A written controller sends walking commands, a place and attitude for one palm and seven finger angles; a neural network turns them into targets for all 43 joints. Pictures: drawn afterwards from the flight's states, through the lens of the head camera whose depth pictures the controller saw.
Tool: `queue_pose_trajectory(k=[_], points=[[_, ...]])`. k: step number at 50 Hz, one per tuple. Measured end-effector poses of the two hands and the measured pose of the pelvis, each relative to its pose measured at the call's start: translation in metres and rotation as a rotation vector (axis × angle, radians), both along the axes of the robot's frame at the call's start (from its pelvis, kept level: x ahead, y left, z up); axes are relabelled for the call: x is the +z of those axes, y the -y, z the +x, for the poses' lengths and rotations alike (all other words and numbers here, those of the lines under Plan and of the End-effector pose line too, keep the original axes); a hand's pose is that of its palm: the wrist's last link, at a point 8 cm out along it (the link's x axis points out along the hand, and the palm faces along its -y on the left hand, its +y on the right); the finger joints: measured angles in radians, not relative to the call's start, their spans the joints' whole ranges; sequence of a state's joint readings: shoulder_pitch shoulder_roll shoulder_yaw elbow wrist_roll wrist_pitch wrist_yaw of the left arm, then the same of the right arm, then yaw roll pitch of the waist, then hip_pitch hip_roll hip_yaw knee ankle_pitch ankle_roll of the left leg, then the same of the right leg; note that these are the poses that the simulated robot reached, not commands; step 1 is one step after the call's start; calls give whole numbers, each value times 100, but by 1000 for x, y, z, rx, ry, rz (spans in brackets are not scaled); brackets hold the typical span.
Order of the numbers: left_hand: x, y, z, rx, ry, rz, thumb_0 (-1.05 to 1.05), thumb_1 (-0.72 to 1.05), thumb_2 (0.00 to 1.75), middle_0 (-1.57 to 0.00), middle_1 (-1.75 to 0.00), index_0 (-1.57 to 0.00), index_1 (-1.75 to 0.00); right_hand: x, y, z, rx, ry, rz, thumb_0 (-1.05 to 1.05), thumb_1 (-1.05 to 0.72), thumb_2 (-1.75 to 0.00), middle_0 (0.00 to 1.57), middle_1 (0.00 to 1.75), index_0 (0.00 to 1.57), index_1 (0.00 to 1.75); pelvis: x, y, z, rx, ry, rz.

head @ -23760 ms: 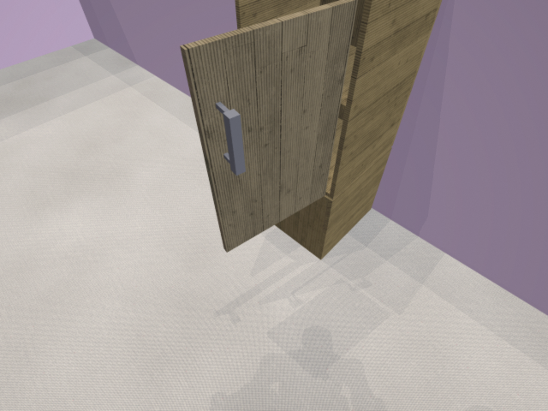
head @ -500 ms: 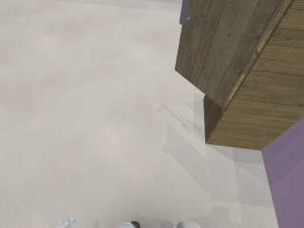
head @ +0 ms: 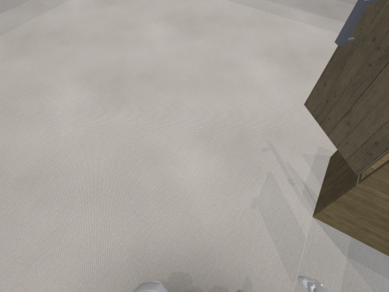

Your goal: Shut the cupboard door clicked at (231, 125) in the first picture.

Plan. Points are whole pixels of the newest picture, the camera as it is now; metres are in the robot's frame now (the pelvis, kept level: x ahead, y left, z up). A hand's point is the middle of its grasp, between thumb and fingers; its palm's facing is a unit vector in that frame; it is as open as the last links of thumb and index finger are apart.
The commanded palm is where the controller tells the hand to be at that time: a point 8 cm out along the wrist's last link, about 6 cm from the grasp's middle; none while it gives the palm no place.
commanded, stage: walk to a spot facing it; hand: left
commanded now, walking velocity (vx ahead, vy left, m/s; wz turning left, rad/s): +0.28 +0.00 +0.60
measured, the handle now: (356, 22) +0.87 -0.46 +0.09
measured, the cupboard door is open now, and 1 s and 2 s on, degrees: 47 47 47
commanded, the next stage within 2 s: turn to face it in 1.30 s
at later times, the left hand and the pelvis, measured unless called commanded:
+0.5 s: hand out of the picture +0.06 +0.15 -0.13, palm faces +0.35 -0.91 -0.24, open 7.4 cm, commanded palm none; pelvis +0.10 -0.04 +0.03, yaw +20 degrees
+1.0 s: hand (70, 255) +0.19 +0.30 -0.14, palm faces +0.54 -0.81 -0.21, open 7.4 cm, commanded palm none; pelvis +0.23 +0.09 +0.02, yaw +32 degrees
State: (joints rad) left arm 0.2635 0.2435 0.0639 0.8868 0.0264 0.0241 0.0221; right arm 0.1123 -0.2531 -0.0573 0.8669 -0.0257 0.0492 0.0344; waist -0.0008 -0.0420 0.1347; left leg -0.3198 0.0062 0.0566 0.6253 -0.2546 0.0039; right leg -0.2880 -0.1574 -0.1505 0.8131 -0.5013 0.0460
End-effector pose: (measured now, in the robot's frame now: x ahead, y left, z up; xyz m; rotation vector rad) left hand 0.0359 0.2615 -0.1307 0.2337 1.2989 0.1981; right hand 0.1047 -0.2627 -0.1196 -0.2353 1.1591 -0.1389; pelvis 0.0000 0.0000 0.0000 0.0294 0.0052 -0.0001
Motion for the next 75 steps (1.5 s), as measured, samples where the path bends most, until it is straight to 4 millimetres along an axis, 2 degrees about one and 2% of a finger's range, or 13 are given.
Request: queue_pose_trajectory(k=[5, 14, 23, 28, 33, 39, 43, 51, 58, 63, 67, 70, 75], points=[[7, -8, -9, 69, -16, 2, 1, 91, 90, -20, -30, -20, -29, 9, -12, 15, 73, 22, -1, 0, -91, -90, 20, 30, 20, 30, 7, 3, 5, 52, 5, -15], [29, 16, 33, 111, 165, 41, 0, 91, 90, -20, -30, -20, -29, -14, 10, 25, 121, -94, 47, 0, -90, -90, 20, 30, 20, 30, 5, 35, 40, 173, -1, -11], [35, 62, 7, 299, 70, -7, 0, 91, 90, -20, -30, -20, -29, 5, 5, 107, 226, -92, 64, 1, -91, -90, 20, 30, 19, 30, 25, 40, 88, 312, -3, 1], [27, 84, -9, 420, 6, -74, 0, 91, 90, -20, -30, -20, -30, 10, -30, 166, 345, -87, 68, 1, -91, -90, 19, 30, 19, 30, 27, 29, 114, 398, 0, -8], [13, 94, -31, 548, -91, -138, 0, 90, 90, -20, -30, -20, -30, 9, -93, 237, 494, -45, 75, 1, -91, -90, 19, 30, 19, 30, 19, 4, 141, 464, 7, -25], [-12, 66, -42, 622, -214, -194, 0, 90, 90, -20, -30, -20, -30, 4, -174, 312, 603, 127, 76, 1, -91, -90, 19, 30, 19, 30, -7, -44, 172, 510, 16, -35], [-12, 10, 2, 611, -138, -133, 1, 91, 90, -20, -30, -20, -29, 8, -187, 318, 595, 110, 48, 0, -91, -90, 20, 30, 20, 30, 0, -63, 190, 520, 19, -25], [23, -87, 141, 534, 157, -26, 0, 91, 90, -19, -30, -20, -29, 12, -174, 288, 497, -102, 4, 0, -92, -90, 20, 30, 20, 30, 24, -97, 242, 563, 10, -34], [34, -125, 259, 456, 267, -13, 0, 91, 90, -19, -30, -20, -29, 9, -159, 273, 397, -303, -18, 0, -91, -90, 20, 30, 20, 30, 24, -118, 308, 579, -2, -17], [26, -135, 332, 429, 311, -4, 0, 91, 90, -19, -30, -20, -29, -3, -156, 287, 355, -438, -25, 0, -91, -90, 20, 30, 20, 30, 10, -128, 365, 603, 0, -14], [25, -128, 342, 499, 297, -19, 0, 91, 90, -20, -30, -20, -29, -2, -172, 335, 396, -446, -30, 1, -91, -90, 20, 30, 19, 30, 15, -138, 395, 654, 12, -21], [23, -119, 329, 594, 238, -39, 0, 91, 90, -20, -30, -20, -30, 0, -197, 390, 460, -387, -27, 1, -91, -90, 20, 30, 19, 30, 21, -150, 414, 699, 7, -27], [21, -130, 296, 721, 157, -1, -3, 95, 90, -20, -30, -20, -30, 2, -261, 489, 602, -228, -14, 1, -91, -90, 19, 30, 19, 30, 23, -172, 437, 741, 3, -39]])
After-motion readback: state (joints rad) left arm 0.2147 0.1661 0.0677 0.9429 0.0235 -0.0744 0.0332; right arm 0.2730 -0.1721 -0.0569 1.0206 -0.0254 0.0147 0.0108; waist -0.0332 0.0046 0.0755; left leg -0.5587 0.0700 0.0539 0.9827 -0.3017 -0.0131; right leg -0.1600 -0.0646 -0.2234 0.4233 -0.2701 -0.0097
